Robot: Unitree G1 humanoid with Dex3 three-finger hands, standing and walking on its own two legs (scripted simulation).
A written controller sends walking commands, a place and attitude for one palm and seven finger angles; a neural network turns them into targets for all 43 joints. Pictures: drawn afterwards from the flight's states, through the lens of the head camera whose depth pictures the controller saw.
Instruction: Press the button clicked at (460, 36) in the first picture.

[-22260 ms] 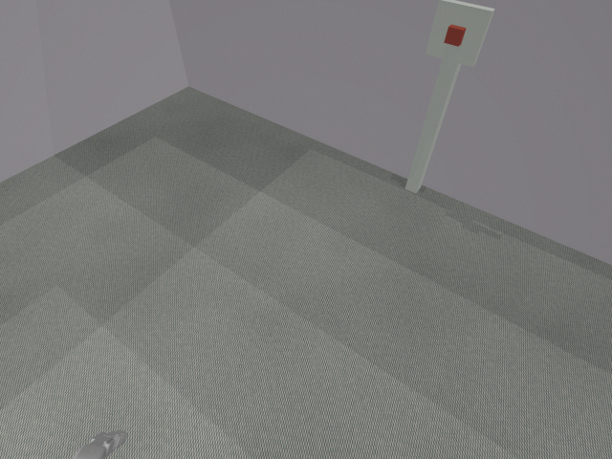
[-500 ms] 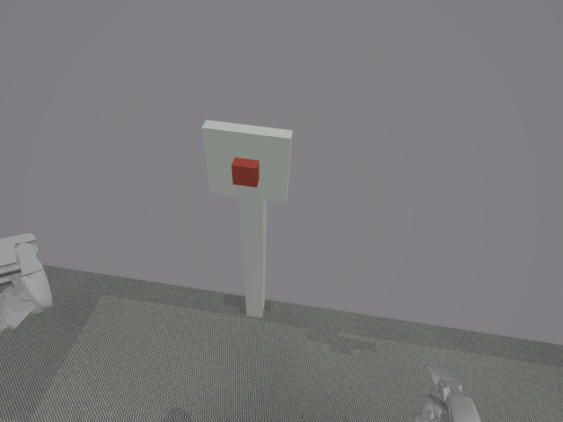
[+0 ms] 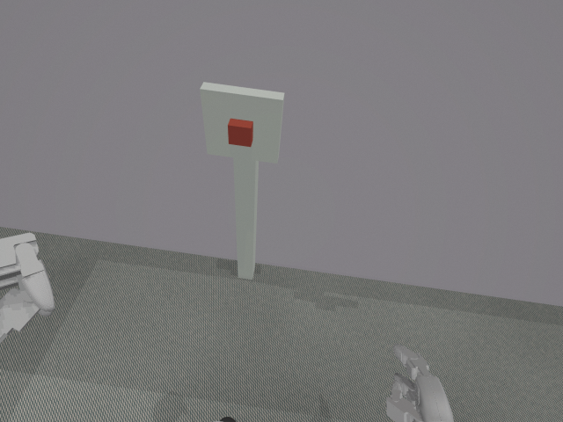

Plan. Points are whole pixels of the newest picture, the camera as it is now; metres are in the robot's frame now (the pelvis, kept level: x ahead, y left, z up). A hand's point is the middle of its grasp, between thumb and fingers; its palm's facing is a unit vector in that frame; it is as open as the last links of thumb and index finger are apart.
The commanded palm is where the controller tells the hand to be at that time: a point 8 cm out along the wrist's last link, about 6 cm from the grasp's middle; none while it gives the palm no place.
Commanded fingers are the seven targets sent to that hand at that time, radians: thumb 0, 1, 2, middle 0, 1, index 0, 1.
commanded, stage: stop stepping back and stand still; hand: left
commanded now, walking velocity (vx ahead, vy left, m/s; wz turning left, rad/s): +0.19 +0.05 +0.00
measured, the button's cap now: (241, 131) +0.71 +0.14 -0.01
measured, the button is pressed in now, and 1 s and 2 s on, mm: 0 0 0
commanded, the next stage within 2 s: let the arm hang, fingers relaxed in 0.62 s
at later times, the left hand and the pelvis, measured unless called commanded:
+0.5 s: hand (50, 391) +0.12 +0.20 +0.17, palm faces +0.34 -0.84 -0.43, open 3.1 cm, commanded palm +0.06 +0.26 +0.18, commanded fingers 0.00 0.90 0.90 -1.30 -1.50 -1.30 -1.50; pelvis -0.08 -0.02 +0.00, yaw -1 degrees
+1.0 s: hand out of the picture -0.05 +0.18 -0.16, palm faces -0.05 -0.98 -0.19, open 3.2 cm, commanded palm none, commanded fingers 0.00 0.90 0.90 -0.75 -0.90 -0.75 -0.90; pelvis -0.12 +0.00 +0.00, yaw +0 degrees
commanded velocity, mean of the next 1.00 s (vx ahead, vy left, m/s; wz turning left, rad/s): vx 0.06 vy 0.04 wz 0.00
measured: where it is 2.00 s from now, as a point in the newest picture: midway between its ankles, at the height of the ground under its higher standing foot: outside the picture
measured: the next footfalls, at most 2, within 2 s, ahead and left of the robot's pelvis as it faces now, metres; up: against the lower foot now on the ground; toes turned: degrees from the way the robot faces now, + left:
right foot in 0.04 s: -0.09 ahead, -0.12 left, +0.00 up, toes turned -3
left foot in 0.24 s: +0.00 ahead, +0.10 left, +0.00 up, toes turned +1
